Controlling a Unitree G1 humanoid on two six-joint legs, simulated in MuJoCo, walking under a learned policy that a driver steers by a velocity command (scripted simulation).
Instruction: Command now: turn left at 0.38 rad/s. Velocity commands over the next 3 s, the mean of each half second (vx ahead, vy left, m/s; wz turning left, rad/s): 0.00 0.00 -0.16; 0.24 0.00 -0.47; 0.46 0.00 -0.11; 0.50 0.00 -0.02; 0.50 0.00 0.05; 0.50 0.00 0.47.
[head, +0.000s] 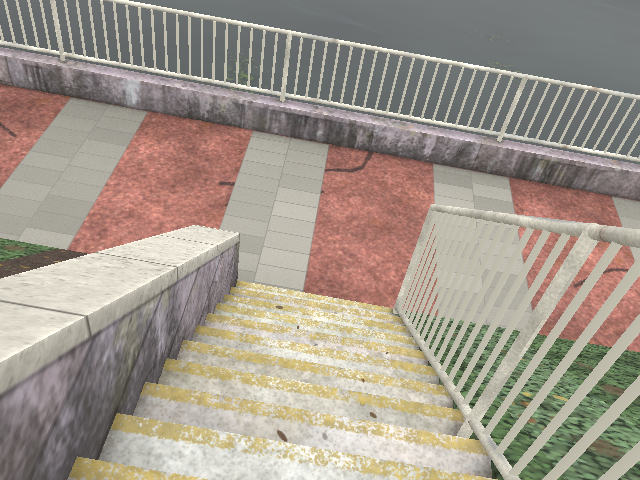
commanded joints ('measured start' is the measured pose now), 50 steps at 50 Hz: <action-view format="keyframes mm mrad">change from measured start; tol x64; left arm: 1 95 -36 -14 -17 -33 21 -6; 50 106 -38 -23 -32 -25 -71 16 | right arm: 1 -301 -96 -12 -121 -2 -55 -2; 50 153 -207 -82 94 13 -143 33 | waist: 1 178 278 0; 50 1 304 82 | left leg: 1 -222 167 -339 -516 -64 122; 31 -270 3 100 550 217 -26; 47 356 1 117 -36 -10 16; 50 503 277 -402 -236 793 54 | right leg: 1 12 45 -33 329 208 59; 19 697 27 -248 -843 -173 -94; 23 1045 -405 832 -1204 696 -339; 48 229 27 268 -534 451 -230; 50 -111 147 141 -256 -285 -192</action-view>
